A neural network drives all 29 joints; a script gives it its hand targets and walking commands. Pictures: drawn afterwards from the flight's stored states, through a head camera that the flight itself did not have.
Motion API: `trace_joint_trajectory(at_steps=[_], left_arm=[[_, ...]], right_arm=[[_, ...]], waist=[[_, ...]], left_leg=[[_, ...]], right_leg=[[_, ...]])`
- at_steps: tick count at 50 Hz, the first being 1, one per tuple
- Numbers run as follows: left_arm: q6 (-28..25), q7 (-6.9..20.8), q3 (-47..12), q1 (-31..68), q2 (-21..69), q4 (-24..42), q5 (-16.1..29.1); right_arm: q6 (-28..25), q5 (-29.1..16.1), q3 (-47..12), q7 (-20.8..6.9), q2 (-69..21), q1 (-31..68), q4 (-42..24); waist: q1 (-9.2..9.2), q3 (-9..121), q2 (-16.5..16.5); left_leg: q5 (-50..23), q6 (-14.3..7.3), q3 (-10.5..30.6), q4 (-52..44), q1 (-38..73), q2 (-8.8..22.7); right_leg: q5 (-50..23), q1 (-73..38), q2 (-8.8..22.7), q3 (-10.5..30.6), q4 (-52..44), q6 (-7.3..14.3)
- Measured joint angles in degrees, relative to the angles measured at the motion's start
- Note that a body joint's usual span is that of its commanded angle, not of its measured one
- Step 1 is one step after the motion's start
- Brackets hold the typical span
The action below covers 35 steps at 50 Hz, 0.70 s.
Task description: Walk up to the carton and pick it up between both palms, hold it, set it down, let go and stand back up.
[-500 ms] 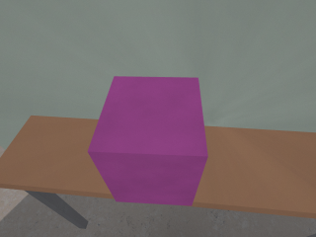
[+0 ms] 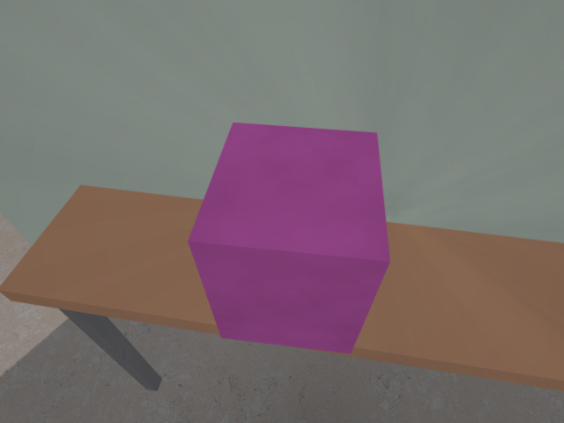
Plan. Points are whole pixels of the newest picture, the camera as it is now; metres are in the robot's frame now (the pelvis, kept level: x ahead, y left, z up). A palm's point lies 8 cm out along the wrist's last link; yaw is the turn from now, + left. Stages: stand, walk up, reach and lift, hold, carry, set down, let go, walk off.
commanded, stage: walk up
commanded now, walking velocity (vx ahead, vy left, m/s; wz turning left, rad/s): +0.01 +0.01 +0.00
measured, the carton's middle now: (293, 242) +0.37 +0.00 +0.07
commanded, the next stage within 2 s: stand in 0.86 s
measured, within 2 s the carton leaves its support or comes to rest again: neither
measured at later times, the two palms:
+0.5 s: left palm out of the picture +0.00 +0.25 -0.13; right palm out of the picture -0.03 -0.19 -0.14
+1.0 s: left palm out of the picture -0.02 +0.22 -0.14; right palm out of the picture -0.05 -0.20 -0.14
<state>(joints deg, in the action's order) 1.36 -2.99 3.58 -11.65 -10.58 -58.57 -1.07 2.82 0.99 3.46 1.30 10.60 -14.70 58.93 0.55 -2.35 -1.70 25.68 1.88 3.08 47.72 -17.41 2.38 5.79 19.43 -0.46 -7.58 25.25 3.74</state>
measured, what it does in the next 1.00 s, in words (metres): steps on the spot: left foot, then right foot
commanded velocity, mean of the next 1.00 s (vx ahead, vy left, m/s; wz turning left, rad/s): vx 0.00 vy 0.01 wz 0.00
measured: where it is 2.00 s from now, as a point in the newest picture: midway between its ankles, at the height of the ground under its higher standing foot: outside the picture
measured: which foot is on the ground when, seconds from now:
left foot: up 0.00-0.04, down 0.06-1.00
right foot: down 0.00-0.10, up 0.12-0.34, down 0.36-1.00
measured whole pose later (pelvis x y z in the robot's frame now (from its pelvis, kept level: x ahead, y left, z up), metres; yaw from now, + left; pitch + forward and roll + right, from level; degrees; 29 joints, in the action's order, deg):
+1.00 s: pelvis -0.01 +0.01 +0.01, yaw -2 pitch -2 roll +0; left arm -0.9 -2.1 0.2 -17.8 -7.0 -65.4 -0.5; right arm -0.3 0.5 0.7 2.5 7.1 -18.0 66.6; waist 0.4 -2.5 -0.5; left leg 16.4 0.8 -2.0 22.2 -4.0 1.5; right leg 13.3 8.6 0.3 -2.3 23.6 0.4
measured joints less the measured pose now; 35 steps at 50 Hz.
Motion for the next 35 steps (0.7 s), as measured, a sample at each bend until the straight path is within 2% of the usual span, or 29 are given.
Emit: trace_joint_trajectory(at_steps=[2, 3, 4, 5, 6, 8, 11, 14, 18, 22, 25, 29, 35], left_arm=[[0.37, 0.32, 0.08, 0.12, 0.13, -0.26, -0.10], [0.62, 0.44, 0.20, 0.19, -0.18, -0.49, -0.11], [0.92, 0.63, 0.35, -0.04, -0.91, -0.91, -0.01], [1.20, 0.88, 0.37, -0.88, -1.33, -1.33, 0.20], [1.47, 1.14, 0.23, -2.06, -1.22, -1.63, 0.38], [1.96, 1.75, -0.26, -3.58, -0.33, -1.78, 0.42], [1.09, 2.64, -0.75, -4.86, 0.44, -1.51, 0.51], [0.26, 2.50, -0.99, -6.64, 0.25, -2.80, 0.03], [-0.41, 1.57, -1.45, -7.20, 0.29, -4.74, 0.49], [-2.09, 0.90, -2.15, -5.45, 2.38, -5.31, 0.72], [-2.47, 1.06, -2.26, -4.81, 2.56, -6.01, 0.52], [-2.44, 0.92, -2.64, -4.48, 2.84, -6.37, 0.54], [-2.26, 0.57, -3.11, -4.05, 3.65, -6.39, 0.63]], right_arm=[[-0.30, -0.33, -0.58, 0.21, -1.40, -0.93, 0.44], [-0.48, -0.38, -0.80, 0.45, -2.46, -1.23, 1.08], [-0.70, -0.39, -1.12, 0.66, -3.99, -1.58, 1.90], [-1.03, -0.32, -1.49, 0.78, -5.14, -2.74, 2.42], [-1.29, -0.25, -1.79, 0.84, -5.66, -4.56, 2.75], [-1.38, -0.10, -1.88, 0.93, -5.60, -8.15, 3.73], [-1.81, -0.13, -2.30, 1.33, -5.34, -9.83, 5.15], [-3.31, -0.32, -2.80, 1.37, -5.72, -7.20, 4.73], [-4.59, 0.10, -2.59, 1.35, -6.20, -3.85, 4.09], [-4.98, -0.15, -2.10, 1.26, -4.00, -3.34, 3.89], [-4.71, -0.58, -2.11, 1.41, -3.07, -3.44, 4.56], [-4.02, -0.65, -2.00, 1.26, -2.38, -3.38, 5.51], [-3.27, -0.57, -2.37, 1.28, -2.63, -2.78, 6.40]], waist=[[-0.11, 1.03, -0.19], [-0.13, 1.15, 0.88], [0.12, 1.12, 3.45], [0.13, 1.98, 5.29], [-0.31, 3.79, 5.59], [-1.63, 7.01, 3.80], [-0.37, 8.06, 2.27], [1.21, 6.36, 3.97], [0.42, 2.37, 6.34], [-0.66, -0.20, 1.58], [-0.90, 0.07, 0.12], [-0.90, 1.48, -0.63], [-0.55, 3.16, 0.24]], left_leg=[[-0.01, -0.50, -1.05, -10.96, 5.34, 0.22], [-3.24, -1.01, -1.64, -15.32, 7.52, -0.47], [-5.46, -1.57, -2.96, -17.98, 9.59, -1.86], [-6.94, -2.00, -3.87, -20.65, 11.45, -2.83], [-7.89, -2.28, -3.82, -22.67, 12.30, -2.82], [-8.91, -2.95, -1.83, -25.41, 12.72, -1.61], [-11.50, -3.02, -1.37, -29.58, 13.97, -0.71], [-11.65, -3.17, -3.75, -29.97, 13.43, -2.06], [-9.77, -3.24, -5.74, -26.31, 11.13, -4.07], [-8.54, -2.65, -4.56, -24.04, 10.46, -2.08], [-8.54, -2.55, -4.58, -24.55, 11.39, -2.14], [-7.85, -2.18, -4.72, -24.25, 12.53, -1.82], [-7.59, -1.48, -4.89, -24.54, 14.16, -1.19]], right_leg=[[-0.29, 0.22, -0.47, -0.27, 0.24, -0.54], [-0.19, 0.31, -0.06, 0.13, 0.94, -0.91], [0.45, 0.04, 1.10, 1.58, 1.76, -1.23], [3.85, -0.25, 1.78, 2.81, 2.40, -1.54], [8.44, -0.17, 1.58, 3.23, 3.30, -2.10], [13.40, -0.02, 0.46, 3.08, 7.64, -2.92], [13.57, -1.08, 0.33, 4.55, 13.36, -3.35], [12.08, -2.05, 1.91, 6.73, 13.02, -3.90], [7.98, -7.05, 3.65, 6.57, 0.99, -4.61], [6.76, -9.44, 1.80, 5.02, -2.91, -4.91], [7.59, -9.73, 1.89, 5.00, -2.05, -4.69], [8.65, -10.45, 1.64, 5.06, -1.01, -4.35], [9.17, -11.66, 1.04, 5.14, -0.66, -3.69]])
